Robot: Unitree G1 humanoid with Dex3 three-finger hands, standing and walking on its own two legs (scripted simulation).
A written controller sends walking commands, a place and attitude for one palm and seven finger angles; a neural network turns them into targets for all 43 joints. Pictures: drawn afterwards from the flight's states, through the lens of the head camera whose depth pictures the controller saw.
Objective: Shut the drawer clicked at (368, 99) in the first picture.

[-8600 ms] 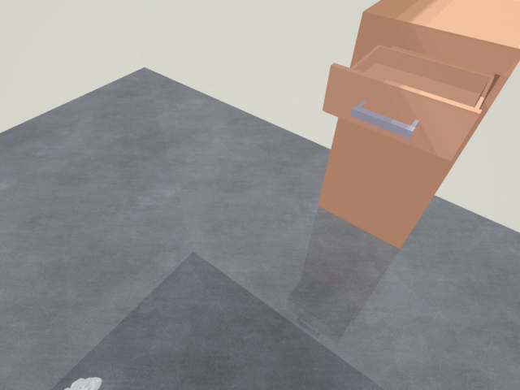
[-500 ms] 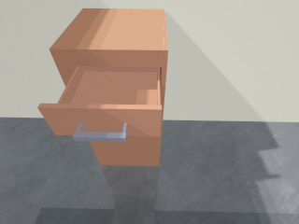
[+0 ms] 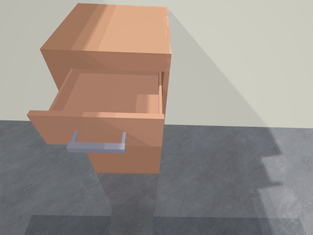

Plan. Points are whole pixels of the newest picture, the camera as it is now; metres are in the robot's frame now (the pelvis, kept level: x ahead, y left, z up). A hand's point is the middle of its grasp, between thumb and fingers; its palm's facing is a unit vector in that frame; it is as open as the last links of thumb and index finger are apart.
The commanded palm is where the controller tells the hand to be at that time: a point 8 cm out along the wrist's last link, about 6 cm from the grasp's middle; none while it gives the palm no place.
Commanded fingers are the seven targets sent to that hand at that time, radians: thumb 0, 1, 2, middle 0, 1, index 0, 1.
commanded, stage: look again from close up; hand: left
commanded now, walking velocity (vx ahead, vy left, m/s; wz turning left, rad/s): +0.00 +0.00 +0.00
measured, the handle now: (98, 141) +0.37 +0.20 -0.01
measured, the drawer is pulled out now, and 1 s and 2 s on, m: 0.23 0.23 0.23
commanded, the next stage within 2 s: raise the hand and make a fist in 0.24 s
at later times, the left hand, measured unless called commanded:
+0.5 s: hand (82, 230) +0.15 +0.19 -0.06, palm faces +0.24 -0.95 -0.21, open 7.0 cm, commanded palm +0.10 +0.21 -0.05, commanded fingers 0.00 0.90 0.90 -0.38 -0.50 -0.38 -0.50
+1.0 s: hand (101, 220) +0.16 +0.14 +0.00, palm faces +0.04 -1.00 -0.09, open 4.7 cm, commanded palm +0.14 +0.21 +0.00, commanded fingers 0.00 0.90 0.90 -0.88 -1.04 -0.88 -1.04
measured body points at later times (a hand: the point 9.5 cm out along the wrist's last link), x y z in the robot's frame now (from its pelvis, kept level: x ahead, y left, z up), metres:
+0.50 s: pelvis +0.00 +0.00 -0.01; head +0.01 -0.01 +0.44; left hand +0.13 +0.24 -0.05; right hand +0.08 -0.25 -0.14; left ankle +0.03 +0.08 -0.74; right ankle -0.03 -0.13 -0.74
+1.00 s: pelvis -0.04 -0.06 -0.08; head +0.00 -0.06 +0.37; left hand +0.15 +0.19 +0.00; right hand +0.18 -0.26 -0.15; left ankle +0.03 +0.08 -0.74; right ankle -0.03 -0.13 -0.74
